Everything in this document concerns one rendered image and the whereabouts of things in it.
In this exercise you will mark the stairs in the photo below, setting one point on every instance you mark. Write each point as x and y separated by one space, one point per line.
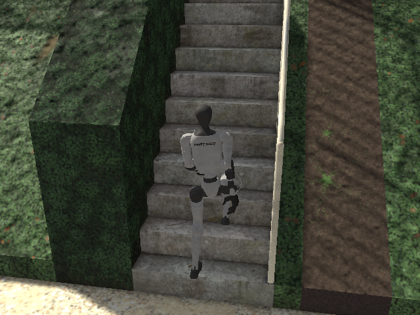
229 59

